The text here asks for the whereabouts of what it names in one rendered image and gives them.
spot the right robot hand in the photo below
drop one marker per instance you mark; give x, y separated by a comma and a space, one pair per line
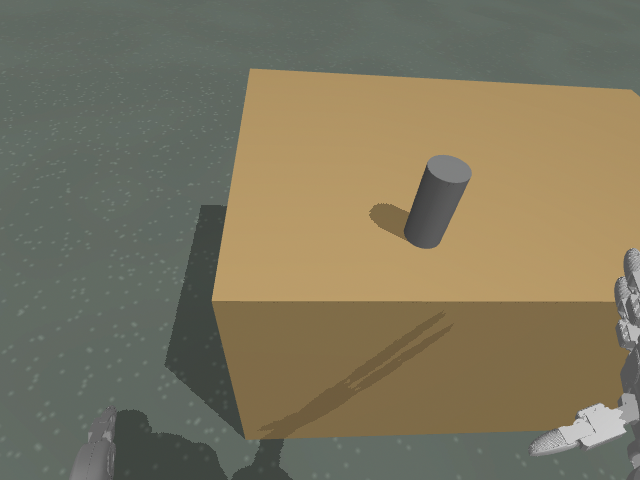
597, 425

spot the left robot hand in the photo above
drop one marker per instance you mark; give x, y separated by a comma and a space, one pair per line
95, 459

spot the can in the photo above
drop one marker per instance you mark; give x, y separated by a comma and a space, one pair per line
441, 188

